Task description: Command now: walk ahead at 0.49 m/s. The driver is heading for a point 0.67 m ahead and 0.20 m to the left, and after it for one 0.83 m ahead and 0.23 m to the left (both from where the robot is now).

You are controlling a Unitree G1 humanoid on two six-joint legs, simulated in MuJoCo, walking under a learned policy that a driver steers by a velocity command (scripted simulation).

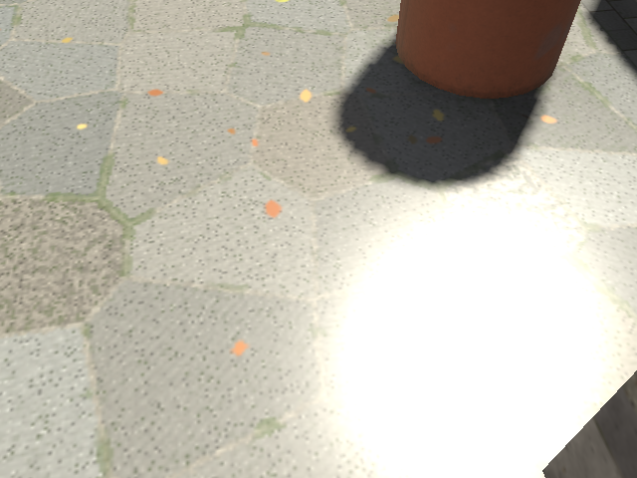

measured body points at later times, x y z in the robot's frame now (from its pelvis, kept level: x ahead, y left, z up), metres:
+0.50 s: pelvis +0.28 -0.03 +0.00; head +0.32 -0.03 +0.44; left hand +0.52 +0.21 -0.08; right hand +0.25 -0.31 -0.14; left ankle +0.08 +0.08 -0.70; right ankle +0.40 -0.13 -0.73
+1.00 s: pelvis +0.54 +0.07 -0.02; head +0.58 +0.10 +0.43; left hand +0.47 +0.35 -0.16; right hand +0.81 -0.10 -0.10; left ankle +0.63 +0.19 -0.73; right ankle +0.41 -0.14 -0.69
